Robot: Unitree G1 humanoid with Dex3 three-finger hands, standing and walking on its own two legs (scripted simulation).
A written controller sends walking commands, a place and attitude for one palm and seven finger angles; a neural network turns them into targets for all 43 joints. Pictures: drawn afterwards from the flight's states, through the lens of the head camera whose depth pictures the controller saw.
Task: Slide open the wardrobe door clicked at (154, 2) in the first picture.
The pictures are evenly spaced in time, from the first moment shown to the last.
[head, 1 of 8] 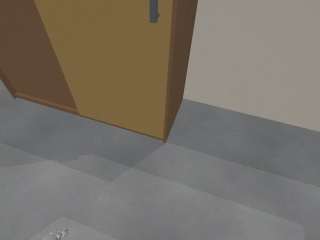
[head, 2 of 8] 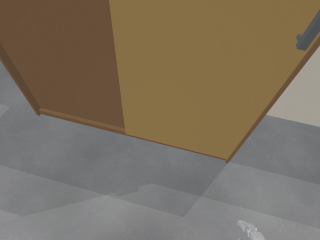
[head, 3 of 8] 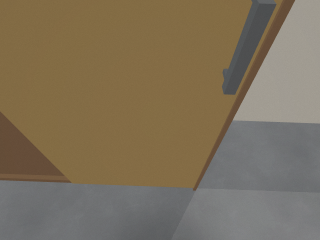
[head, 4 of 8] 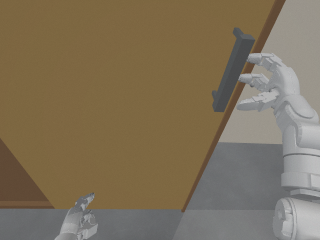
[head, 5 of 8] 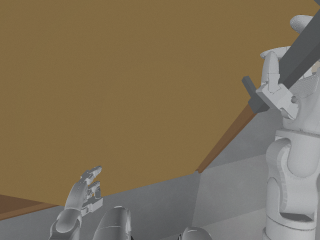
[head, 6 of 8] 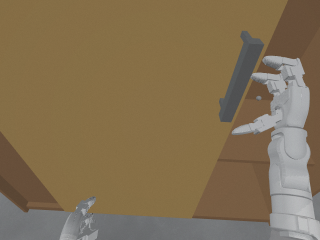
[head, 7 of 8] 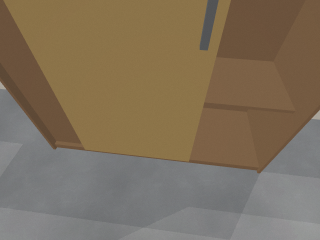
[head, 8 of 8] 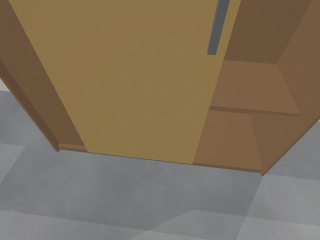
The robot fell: no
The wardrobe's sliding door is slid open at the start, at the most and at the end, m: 0.00 0.48 0.47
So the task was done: yes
